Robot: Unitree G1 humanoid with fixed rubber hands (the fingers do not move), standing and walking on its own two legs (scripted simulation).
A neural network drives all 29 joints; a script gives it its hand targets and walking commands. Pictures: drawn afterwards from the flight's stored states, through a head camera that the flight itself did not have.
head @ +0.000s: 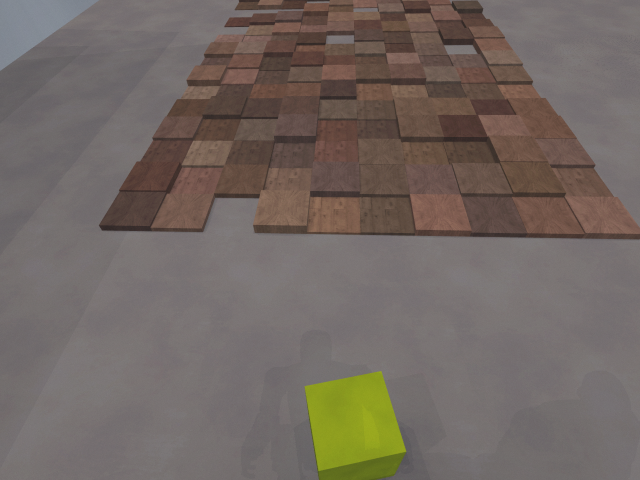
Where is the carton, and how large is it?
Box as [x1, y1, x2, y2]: [305, 371, 405, 479]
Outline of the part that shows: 380,371 305,386 308,414 319,479 376,479 394,474 405,452 405,449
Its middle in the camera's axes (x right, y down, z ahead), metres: +0.09 +0.52 +1.05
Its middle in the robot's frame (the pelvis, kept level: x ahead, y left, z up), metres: +0.38 -0.04 -0.65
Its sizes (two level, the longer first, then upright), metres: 0.210 0.200 0.250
